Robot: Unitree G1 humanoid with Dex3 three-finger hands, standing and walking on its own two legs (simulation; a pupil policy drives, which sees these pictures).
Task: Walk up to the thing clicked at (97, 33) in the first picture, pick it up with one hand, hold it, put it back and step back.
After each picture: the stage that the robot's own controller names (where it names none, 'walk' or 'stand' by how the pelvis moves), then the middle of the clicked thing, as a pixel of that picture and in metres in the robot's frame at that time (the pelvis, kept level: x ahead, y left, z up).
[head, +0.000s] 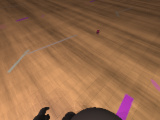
stand; (97, 32) +2.31 -0.21 -0.72
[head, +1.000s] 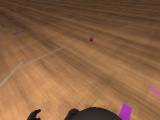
walk; (91, 39) +2.20 +0.14 -0.70
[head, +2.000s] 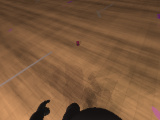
walk; (77, 43) +1.59 +0.35 -0.71
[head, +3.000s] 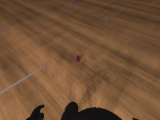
walk; (78, 58) +1.07 +0.25 -0.71
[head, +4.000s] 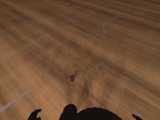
walk; (72, 78) +0.64 +0.22 -0.70
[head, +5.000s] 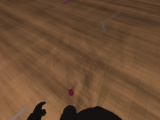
walk; (71, 92) +0.38 +0.20 -0.69
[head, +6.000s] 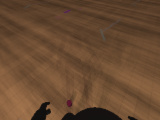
stand; (69, 103) +0.30 +0.20 -0.72
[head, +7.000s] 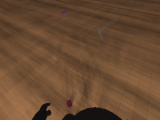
stand; (69, 103) +0.30 +0.21 -0.73
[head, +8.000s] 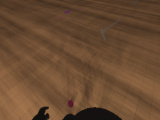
stand; (70, 103) +0.30 +0.20 -0.73
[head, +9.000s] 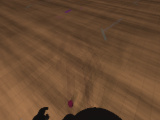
stand; (70, 103) +0.29 +0.20 -0.73
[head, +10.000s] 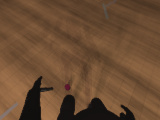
go down; (67, 87) +0.33 +0.19 -0.63
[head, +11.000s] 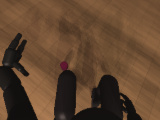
go down; (64, 66) +0.39 +0.21 -0.31
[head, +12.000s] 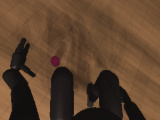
close in; (55, 61) +0.38 +0.23 -0.26
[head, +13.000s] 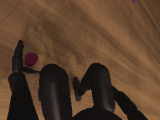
close; (31, 60) +0.38 +0.25 -0.22
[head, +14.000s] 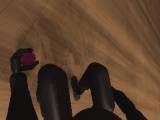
close; (28, 60) +0.37 +0.26 -0.22
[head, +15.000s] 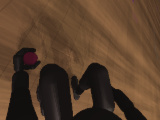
lift; (29, 59) +0.36 +0.25 -0.23
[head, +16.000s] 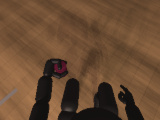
lift; (61, 69) +0.32 +0.19 -0.02
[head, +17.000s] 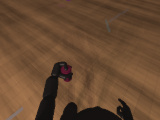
hold; (66, 73) +0.32 +0.16 +0.01
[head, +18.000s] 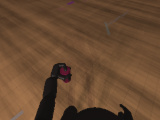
hold; (65, 74) +0.32 +0.17 +0.00
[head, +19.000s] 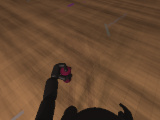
hold; (66, 74) +0.32 +0.17 +0.01
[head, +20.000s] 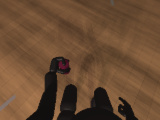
crouch; (64, 67) +0.37 +0.17 -0.06
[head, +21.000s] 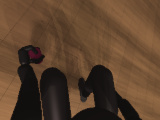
lower; (36, 56) +0.40 +0.25 -0.21
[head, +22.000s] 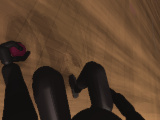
lower; (18, 52) +0.42 +0.28 -0.23
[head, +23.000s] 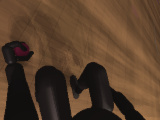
lower; (22, 52) +0.41 +0.28 -0.23
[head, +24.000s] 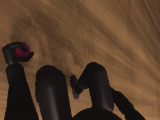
lower; (22, 53) +0.41 +0.28 -0.23
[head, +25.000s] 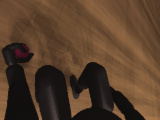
lower; (22, 54) +0.40 +0.27 -0.23
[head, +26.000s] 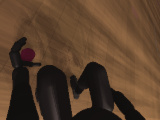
withdraw; (27, 56) +0.39 +0.25 -0.23
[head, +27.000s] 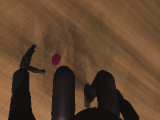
stand; (56, 60) +0.40 +0.22 -0.26
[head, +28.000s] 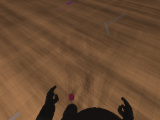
stand; (71, 97) +0.34 +0.16 -0.64
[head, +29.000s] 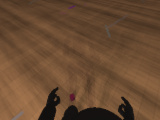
stand; (72, 97) +0.36 +0.17 -0.66
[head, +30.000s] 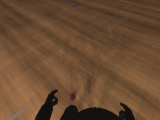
stand; (72, 96) +0.36 +0.16 -0.68
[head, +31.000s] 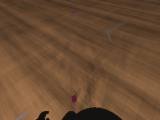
stand; (74, 98) +0.37 +0.16 -0.72
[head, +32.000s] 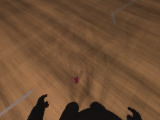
walk; (76, 80) +0.48 +0.14 -0.71
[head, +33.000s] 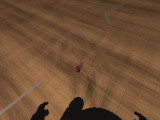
walk; (77, 69) +0.74 +0.22 -0.70
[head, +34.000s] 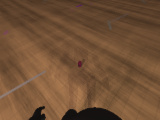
stand; (79, 64) +0.98 +0.16 -0.71
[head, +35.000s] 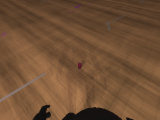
stand; (79, 65) +0.96 +0.16 -0.73
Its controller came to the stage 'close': yes
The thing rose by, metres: 0.73
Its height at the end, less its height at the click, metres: +0.00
